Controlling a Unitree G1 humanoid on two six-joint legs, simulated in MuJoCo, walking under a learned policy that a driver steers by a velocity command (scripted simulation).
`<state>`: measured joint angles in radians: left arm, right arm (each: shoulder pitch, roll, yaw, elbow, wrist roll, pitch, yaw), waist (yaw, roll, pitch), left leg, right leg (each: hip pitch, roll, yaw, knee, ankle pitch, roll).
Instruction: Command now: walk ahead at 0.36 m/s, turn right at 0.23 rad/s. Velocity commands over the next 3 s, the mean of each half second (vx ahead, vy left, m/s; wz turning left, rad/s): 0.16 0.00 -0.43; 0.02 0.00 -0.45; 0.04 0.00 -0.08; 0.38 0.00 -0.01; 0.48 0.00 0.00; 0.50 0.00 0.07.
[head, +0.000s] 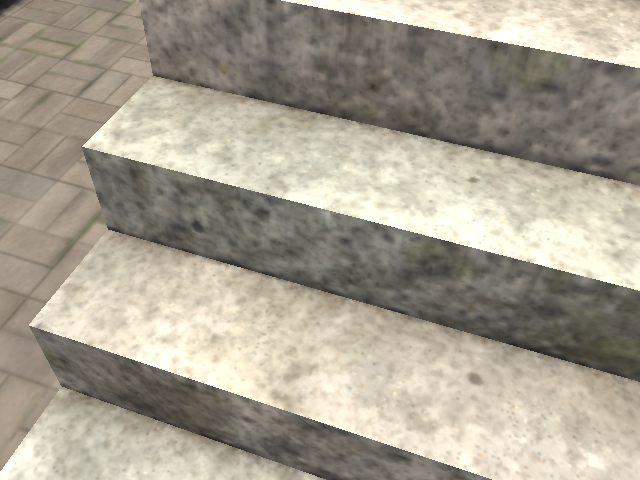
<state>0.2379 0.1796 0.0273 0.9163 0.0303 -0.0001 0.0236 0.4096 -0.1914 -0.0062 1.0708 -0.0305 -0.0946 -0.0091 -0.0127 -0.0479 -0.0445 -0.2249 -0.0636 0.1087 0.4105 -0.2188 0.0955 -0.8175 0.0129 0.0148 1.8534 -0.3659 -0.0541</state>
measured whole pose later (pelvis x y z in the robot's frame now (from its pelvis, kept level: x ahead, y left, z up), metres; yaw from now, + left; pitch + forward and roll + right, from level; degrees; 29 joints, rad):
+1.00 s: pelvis +0.27 -0.08 +0.20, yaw -29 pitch +6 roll +2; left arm 0.16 0.23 -0.03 0.64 -0.01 -0.08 -0.03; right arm 0.16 -0.28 -0.02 0.62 -0.05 -0.01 0.03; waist 0.01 0.01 -0.06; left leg -0.54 0.02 0.01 0.86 -0.22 -0.11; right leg -0.36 0.10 0.22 0.57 -0.29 -0.04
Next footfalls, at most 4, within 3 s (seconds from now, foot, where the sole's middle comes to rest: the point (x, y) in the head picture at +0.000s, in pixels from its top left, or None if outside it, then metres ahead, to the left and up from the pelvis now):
0.32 right None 0.25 -0.18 -0.58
1.00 left None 0.36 0.03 -0.58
1.88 right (579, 446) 0.44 -0.37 -0.38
2.56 left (592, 229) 0.70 -0.40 -0.18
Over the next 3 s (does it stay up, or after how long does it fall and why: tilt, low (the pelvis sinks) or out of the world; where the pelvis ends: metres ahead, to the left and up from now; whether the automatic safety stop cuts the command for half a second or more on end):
stays up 0.75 -0.56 0.66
